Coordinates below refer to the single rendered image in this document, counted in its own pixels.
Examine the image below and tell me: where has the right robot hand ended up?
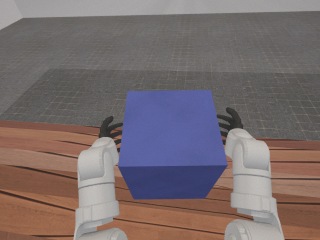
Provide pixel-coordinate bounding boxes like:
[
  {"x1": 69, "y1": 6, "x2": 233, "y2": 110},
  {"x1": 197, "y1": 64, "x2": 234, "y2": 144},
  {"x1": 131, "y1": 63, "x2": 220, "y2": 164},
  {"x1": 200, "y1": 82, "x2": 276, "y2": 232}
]
[{"x1": 216, "y1": 107, "x2": 243, "y2": 145}]

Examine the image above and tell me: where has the right robot upper arm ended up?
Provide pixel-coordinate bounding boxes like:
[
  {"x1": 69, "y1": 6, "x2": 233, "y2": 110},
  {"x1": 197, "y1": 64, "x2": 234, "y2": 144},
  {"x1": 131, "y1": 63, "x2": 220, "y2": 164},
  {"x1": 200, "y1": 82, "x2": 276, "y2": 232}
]
[{"x1": 224, "y1": 219, "x2": 284, "y2": 240}]

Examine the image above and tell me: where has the left robot hand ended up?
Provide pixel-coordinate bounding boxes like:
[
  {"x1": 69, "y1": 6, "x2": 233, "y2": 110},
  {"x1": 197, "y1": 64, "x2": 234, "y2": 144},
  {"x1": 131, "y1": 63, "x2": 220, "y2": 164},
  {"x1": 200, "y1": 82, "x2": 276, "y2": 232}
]
[{"x1": 98, "y1": 116, "x2": 123, "y2": 153}]

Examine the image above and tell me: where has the robot right forearm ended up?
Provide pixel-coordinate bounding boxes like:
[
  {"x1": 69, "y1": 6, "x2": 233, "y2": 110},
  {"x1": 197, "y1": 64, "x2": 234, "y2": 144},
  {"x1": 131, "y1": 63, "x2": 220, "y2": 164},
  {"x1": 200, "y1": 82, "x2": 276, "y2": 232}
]
[{"x1": 224, "y1": 128, "x2": 285, "y2": 240}]

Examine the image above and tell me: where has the carton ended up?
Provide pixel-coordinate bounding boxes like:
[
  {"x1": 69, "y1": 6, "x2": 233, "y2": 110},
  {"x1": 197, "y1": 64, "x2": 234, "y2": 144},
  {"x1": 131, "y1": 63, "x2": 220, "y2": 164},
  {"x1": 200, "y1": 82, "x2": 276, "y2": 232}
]
[{"x1": 118, "y1": 90, "x2": 228, "y2": 200}]

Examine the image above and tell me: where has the robot left forearm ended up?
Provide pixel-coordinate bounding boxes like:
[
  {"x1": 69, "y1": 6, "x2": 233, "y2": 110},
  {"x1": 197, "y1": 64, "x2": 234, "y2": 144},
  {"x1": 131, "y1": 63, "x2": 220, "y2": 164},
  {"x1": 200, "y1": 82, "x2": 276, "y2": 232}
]
[{"x1": 73, "y1": 137, "x2": 120, "y2": 240}]

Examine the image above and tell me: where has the left robot upper arm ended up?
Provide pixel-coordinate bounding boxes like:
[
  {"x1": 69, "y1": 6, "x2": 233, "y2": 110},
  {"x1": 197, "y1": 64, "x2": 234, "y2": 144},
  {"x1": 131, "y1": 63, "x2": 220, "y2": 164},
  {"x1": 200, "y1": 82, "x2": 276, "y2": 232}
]
[{"x1": 78, "y1": 228, "x2": 128, "y2": 240}]

